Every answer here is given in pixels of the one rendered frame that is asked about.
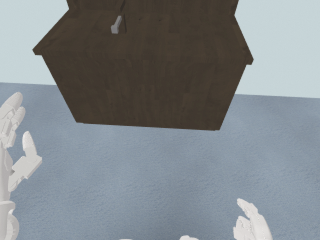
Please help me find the counter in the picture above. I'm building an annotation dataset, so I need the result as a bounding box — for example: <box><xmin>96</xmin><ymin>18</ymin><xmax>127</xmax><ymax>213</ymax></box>
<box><xmin>32</xmin><ymin>0</ymin><xmax>254</xmax><ymax>131</ymax></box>

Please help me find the right robot hand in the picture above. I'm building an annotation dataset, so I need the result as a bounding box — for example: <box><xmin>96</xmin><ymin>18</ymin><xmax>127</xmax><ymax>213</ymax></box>
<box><xmin>233</xmin><ymin>198</ymin><xmax>273</xmax><ymax>240</ymax></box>

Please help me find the left robot forearm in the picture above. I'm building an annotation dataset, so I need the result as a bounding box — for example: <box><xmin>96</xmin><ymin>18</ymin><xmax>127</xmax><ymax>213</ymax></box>
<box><xmin>0</xmin><ymin>200</ymin><xmax>20</xmax><ymax>240</ymax></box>

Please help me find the tap lever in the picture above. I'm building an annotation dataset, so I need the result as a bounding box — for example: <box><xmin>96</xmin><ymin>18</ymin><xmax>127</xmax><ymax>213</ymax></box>
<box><xmin>111</xmin><ymin>16</ymin><xmax>122</xmax><ymax>34</ymax></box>

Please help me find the left robot hand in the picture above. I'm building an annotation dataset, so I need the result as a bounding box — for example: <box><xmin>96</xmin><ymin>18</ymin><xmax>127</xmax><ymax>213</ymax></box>
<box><xmin>0</xmin><ymin>92</ymin><xmax>42</xmax><ymax>202</ymax></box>

